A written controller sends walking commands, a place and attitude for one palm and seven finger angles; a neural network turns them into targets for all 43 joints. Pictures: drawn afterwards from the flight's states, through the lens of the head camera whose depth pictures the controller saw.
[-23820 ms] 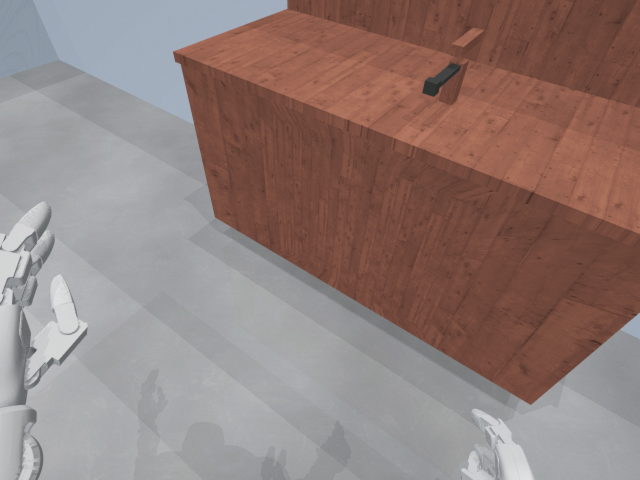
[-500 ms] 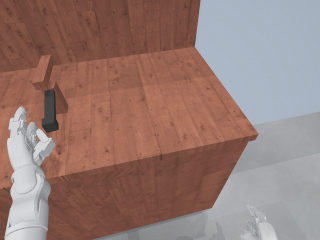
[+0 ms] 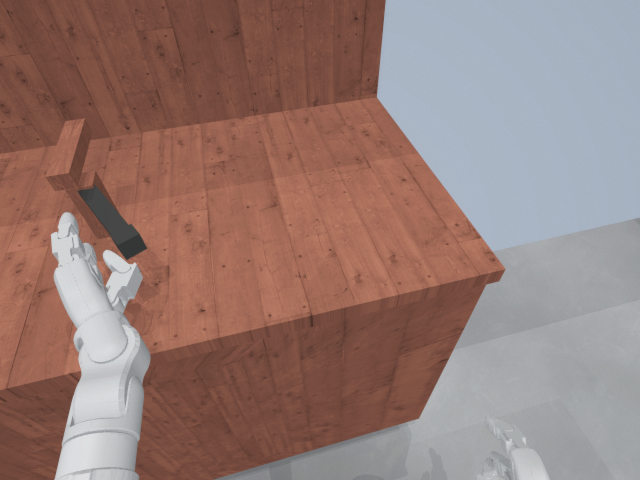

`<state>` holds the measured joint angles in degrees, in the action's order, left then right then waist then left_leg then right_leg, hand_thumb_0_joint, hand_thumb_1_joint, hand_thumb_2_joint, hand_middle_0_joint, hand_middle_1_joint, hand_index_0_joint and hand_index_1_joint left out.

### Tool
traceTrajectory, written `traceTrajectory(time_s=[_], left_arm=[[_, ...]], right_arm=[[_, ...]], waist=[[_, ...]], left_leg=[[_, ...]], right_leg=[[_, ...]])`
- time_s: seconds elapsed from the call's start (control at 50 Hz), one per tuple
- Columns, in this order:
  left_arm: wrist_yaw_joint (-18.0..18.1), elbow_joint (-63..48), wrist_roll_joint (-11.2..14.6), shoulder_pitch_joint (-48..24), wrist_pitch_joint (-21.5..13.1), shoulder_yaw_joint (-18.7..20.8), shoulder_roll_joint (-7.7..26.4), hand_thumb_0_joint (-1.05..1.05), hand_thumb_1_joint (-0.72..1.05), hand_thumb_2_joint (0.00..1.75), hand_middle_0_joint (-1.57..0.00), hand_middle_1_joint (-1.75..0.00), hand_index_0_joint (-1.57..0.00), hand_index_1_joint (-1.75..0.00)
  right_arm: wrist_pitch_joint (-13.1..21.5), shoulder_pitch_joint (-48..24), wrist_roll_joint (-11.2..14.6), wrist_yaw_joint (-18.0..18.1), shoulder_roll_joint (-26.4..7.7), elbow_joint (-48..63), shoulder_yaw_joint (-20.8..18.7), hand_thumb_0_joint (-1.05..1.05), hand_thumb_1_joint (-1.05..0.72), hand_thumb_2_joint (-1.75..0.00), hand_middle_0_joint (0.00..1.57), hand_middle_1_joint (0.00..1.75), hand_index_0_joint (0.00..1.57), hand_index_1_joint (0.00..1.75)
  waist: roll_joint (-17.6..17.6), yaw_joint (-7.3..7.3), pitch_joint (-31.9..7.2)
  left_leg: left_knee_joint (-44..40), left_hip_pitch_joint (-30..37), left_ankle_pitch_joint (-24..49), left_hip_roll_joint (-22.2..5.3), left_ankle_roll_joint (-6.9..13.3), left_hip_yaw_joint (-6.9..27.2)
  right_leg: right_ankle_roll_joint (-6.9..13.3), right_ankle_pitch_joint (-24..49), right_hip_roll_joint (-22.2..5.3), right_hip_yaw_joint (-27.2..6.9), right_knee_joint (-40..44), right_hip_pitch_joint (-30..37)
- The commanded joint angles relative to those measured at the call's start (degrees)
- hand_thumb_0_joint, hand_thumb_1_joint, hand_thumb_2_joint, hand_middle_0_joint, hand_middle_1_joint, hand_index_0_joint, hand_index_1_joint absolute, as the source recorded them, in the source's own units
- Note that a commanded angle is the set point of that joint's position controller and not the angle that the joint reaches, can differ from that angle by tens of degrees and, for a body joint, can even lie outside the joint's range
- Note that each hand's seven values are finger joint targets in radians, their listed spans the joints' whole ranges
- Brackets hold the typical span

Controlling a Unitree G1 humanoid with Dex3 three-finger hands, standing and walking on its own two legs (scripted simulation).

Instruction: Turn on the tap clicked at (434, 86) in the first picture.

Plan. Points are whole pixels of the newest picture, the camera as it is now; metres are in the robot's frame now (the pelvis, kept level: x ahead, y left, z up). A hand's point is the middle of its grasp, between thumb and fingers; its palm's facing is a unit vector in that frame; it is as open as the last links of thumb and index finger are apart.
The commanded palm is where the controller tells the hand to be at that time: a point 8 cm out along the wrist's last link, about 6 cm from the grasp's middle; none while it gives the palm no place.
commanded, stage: push the lever round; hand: left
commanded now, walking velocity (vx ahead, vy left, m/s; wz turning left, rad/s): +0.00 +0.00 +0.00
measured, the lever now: (128, 241) +0.36 +0.27 +0.12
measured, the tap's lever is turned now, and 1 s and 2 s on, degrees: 28 49 68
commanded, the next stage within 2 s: lift the hand up off the lever in 1.94 s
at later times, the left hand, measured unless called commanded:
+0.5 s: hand (163, 264) +0.34 +0.22 +0.11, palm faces +0.71 -0.70 -0.04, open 7.6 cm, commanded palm +0.29 +0.23 +0.10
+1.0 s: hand (195, 243) +0.37 +0.19 +0.11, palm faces +0.78 -0.62 -0.07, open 7.7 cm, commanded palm +0.33 +0.21 +0.10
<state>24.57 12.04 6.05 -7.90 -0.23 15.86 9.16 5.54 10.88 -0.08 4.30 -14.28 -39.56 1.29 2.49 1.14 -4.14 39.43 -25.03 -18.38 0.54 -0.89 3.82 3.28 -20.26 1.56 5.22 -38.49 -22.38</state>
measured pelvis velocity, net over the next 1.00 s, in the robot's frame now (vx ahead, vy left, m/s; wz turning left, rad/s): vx -0.01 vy -0.01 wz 0.01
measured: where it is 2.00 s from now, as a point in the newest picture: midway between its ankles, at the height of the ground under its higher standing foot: outside the picture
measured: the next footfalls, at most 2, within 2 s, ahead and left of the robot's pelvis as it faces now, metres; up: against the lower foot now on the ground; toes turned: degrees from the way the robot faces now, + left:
none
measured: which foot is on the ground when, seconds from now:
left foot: down 0.00-1.00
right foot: down 0.00-1.00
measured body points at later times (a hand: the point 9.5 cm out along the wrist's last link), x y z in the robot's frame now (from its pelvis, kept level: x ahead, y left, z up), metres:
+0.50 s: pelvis +0.00 +0.00 +0.00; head +0.00 -0.01 +0.45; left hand +0.30 +0.26 +0.11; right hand +0.19 -0.22 -0.09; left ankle +0.02 +0.13 -0.72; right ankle +0.00 -0.08 -0.72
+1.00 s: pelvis -0.01 -0.01 +0.00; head -0.01 -0.02 +0.45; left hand +0.33 +0.22 +0.11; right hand +0.15 -0.24 -0.11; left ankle +0.02 +0.13 -0.72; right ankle +0.00 -0.08 -0.72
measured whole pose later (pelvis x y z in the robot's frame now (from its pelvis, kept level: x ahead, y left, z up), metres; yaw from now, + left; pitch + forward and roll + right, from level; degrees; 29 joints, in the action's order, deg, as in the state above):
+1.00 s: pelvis -0.01 -0.01 +0.00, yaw +0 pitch +5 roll +0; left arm 47.3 25.9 -2.1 -25.9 5.3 12.1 -0.4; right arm 0.1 7.9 -2.9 1.5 -11.7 -43.5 -0.7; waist 2.1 0.2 -5.7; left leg 40.1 -27.7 -17.3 0.3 -1.7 4.6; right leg 4.0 -19.5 1.8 6.0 -39.4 -25.0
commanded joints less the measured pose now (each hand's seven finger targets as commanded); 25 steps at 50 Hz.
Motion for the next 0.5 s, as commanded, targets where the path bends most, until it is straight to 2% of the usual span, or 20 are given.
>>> traceTrajectory(time_s=[0.0,0.06,0.08,0.1,0.14,0.16,0.2,0.24,0.26,0.28,0.34,0.36,0.38,0.4,0.42,0.44,0.46,0.48], left_arm=[[1.52,-13.65,-1.84,-15.33,-3.39,0.09,9.03,0.0,0.9,0.9,-0.15,-0.15,-0.15,-0.15],[2.8,-14.97,-2.68,-17.98,-2.91,-0.79,8.76,0.0,0.9,0.9,-0.15,-0.15,-0.15,-0.15],[3.18,-15.99,-2.82,-19.51,-3.07,-2.49,7.02,0.0,0.9,0.9,-0.15,-0.15,-0.15,-0.15],[3.75,-15.41,-2.98,-17.32,-2.95,-1.88,7.11,0.0,0.9,0.9,-0.15,-0.15,-0.15,-0.15],[4.47,-14.63,-2.97,-17.22,-2.39,-3.01,5.84,0.0,0.9,0.9,-0.15,-0.15,-0.15,-0.15],[5.14,-14.69,-3.35,-17.92,-2.29,-1.53,7.15,0.0,0.9,0.9,-0.15,-0.15,-0.15,-0.15],[6.04,-15.48,-3.9,-16.89,-2.15,-3.62,4.76,0.0,0.9,0.9,-0.15,-0.15,-0.15,-0.15],[7.17,-16.21,-4.25,-18.07,-1.79,-4.12,4.36,0.0,0.9,0.9,-0.15,-0.15,-0.15,-0.15],[7.68,-15.64,-4.6,-17.59,-1.39,-3.34,4.8,0.0,0.9,0.9,-0.15,-0.15,-0.15,-0.15],[8.12,-15.91,-4.73,-19.31,-1.32,-5.17,3.17,0.0,0.9,0.9,-0.15,-0.15,-0.15,-0.15],[9.72,-14.76,-5.07,-19.9,-0.7,-6.27,1.34,0.0,0.9,0.9,-0.15,-0.15,-0.15,-0.15],[10.33,-14.53,-5.38,-19.59,-0.44,-4.19,3.18,0.0,0.9,0.9,-0.15,-0.15,-0.15,-0.15],[10.49,-15.81,-5.62,-21.93,-0.5,-7.21,0.5,0.0,0.9,0.9,-0.15,-0.15,-0.15,-0.15],[11.11,-14.98,-5.95,-21.84,-0.33,-7.22,0.2,0.0,0.9,0.9,-0.15,-0.15,-0.15,-0.15],[11.59,-14.98,-6.17,-22.33,-0.11,-8.1,-0.87,0.0,0.9,0.9,-0.15,-0.15,-0.15,-0.15],[12.09,-14.13,-6.38,-22.85,0.15,-8.06,-0.82,0.0,0.9,0.9,-0.15,-0.15,-0.15,-0.15],[12.53,-13.76,-6.8,-24.13,0.32,-7.52,-0.42,0.0,0.9,0.9,-0.15,-0.15,-0.15,-0.15],[12.89,-13.4,-6.92,-24.71,0.42,-9.11,-2.35,0.0,0.9,0.9,-0.15,-0.15,-0.15,-0.15]], right_arm=[[2.46,-6.38,0.05,0.16,-6.42,8.93,-2.68,0.0,-0.9,-0.9,0.2,0.3,0.2,0.3],[1.9,-6.93,0.02,0.28,-6.5,8.59,-2.68,0.0,-0.9,-0.9,0.2,0.3,0.2,0.3],[1.94,-7.02,-0.13,0.21,-6.33,8.68,-2.77,0.0,-0.9,-0.9,0.2,0.3,0.2,0.3],[1.88,-6.71,-0.25,0.15,-6.25,8.64,-2.98,0.0,-0.9,-0.9,0.2,0.3,0.2,0.3],[1.59,-7.18,-0.29,0.07,-6.24,8.61,-2.84,0.0,-0.9,-0.9,0.2,0.3,0.2,0.3],[1.31,-7.24,-0.29,0.18,-6.3,8.21,-2.95,0.0,-0.9,-0.9,0.2,0.3,0.2,0.3],[1.04,-7.45,-0.42,-0.1,-5.91,8.74,-3.13,0.0,-0.9,-0.9,0.2,0.3,0.2,0.3],[0.73,-7.72,-0.66,-0.24,-5.86,8.61,-3.1,0.0,-0.9,-0.9,0.2,0.3,0.2,0.3],[0.45,-7.91,-0.62,-0.23,-5.83,8.29,-3.14,0.0,-0.9,-0.9,0.2,0.3,0.2,0.3],[0.28,-8.32,-0.61,-0.35,-5.67,8.48,-3.04,0.0,-0.9,-0.9,0.2,0.3,0.2,0.3],[0.04,-8.9,-0.88,-0.54,-5.46,8.36,-2.99,0.0,-0.9,-0.9,0.2,0.3,0.2,0.3],[-0.29,-9.18,-0.9,-0.44,-5.58,8.06,-3.16,0.0,-0.9,-0.9,0.2,0.3,0.2,0.3],[-0.4,-9.7,-0.91,-0.61,-5.23,8.33,-3.0,0.0,-0.9,-0.9,0.2,0.3,0.2,0.3],[-0.43,-9.53,-1.06,-0.68,-5.11,8.06,-3.18,0.0,-0.9,-0.9,0.2,0.3,0.2,0.3],[-0.4,-9.85,-1.19,-0.81,-4.99,8.06,-3.15,0.0,-0.9,-0.9,0.2,0.3,0.2,0.3],[-0.5,-9.86,-1.21,-0.9,-4.92,7.72,-3.09,0.0,-0.9,-0.9,0.2,0.3,0.2,0.3],[-0.71,-10.21,-1.24,-0.88,-4.93,7.27,-3.16,0.0,-0.9,-0.9,0.2,0.3,0.2,0.3],[-0.76,-10.15,-1.3,-1.06,-4.65,7.37,-3.13,0.0,-0.9,-0.9,0.2,0.3,0.2,0.3]], waist=[[-2.01,-0.33,-12.9],[-1.02,-0.87,-12.1],[-0.76,-1.22,-12.99],[-1.04,-0.67,-13.52],[-2.14,-0.87,-12.86],[-1.9,-0.71,-12.84],[-1.6,-0.37,-14.0],[-0.82,-0.67,-14.51],[-0.82,-0.3,-13.59],[-1.0,-0.95,-13.14],[-2.85,-0.77,-12.22],[-2.62,-0.33,-12.55],[-1.5,-0.89,-12.72],[-2.17,-0.81,-13.09],[-1.2,-0.77,-13.31],[-2.24,-0.93,-12.89],[-0.78,-0.84,-12.44],[-1.94,-0.9,-12.87]], left_leg=[[-3.81,5.93,12.31,0.74,2.29,-0.93],[-4.11,6.25,11.88,0.66,2.23,-0.66],[-3.88,7.05,12.2,0.71,2.26,-0.76],[-3.82,7.21,13.04,0.61,2.15,-0.79],[-3.71,6.66,12.71,0.72,2.18,-0.8],[-3.92,6.75,12.94,0.67,2.13,-0.67],[-3.83,7.52,14.28,0.55,1.92,-0.81],[-3.59,7.88,14.96,0.55,1.85,-0.87],[-3.99,7.54,14.64,0.44,1.71,-0.51],[-4.01,7.78,14.16,0.35,1.7,-0.48],[-4.36,7.38,13.1,0.29,1.62,-0.25],[-4.64,7.37,13.37,0.2,1.54,-0.09],[-4.52,7.9,13.54,0.23,1.46,-0.21],[-4.35,8.32,13.87,0.08,1.37,-0.25],[-4.32,8.46,13.79,0.14,1.32,-0.35],[-4.44,8.09,13.28,0.04,1.2,0.01],[-4.78,8.36,13.17,-0.08,0.93,0.2],[-4.85,8.34,12.99,-0.02,0.89,0.31]], right_leg=[[-2.26,16.86,-1.85,-3.77,6.86,5.5],[-2.1,15.63,-1.9,-3.8,7.15,4.91],[-2.17,15.94,-1.96,-3.78,7.08,4.74],[-2.03,16.8,-1.88,-3.67,6.93,5.45],[-2.21,16.93,-2.09,-3.81,7.27,5.36],[-2.1,16.91,-2.08,-3.71,7.2,5.6],[-1.96,17.92,-2.04,-3.43,6.64,6.1],[-1.94,18.54,-2.22,-3.51,6.69,6.1],[-1.75,17.49,-2.07,-3.27,6.71,5.94],[-1.8,16.76,-2.15,-3.28,6.87,5.25],[-1.73,15.19,-2.04,-2.97,7.32,4.91],[-1.57,14.94,-1.99,-3.02,7.26,5.3],[-1.59,14.92,-2.18,-2.99,7.15,4.87],[-1.49,15.04,-2.05,-2.84,7.09,4.78],[-1.47,14.67,-2.09,-2.85,7.14,4.48],[-1.41,13.86,-2.03,-2.7,7.23,4.21],[-1.23,13.12,-1.99,-2.62,7.14,3.69],[-1.2,12.82,-1.98,-2.42,7.01,3.87]])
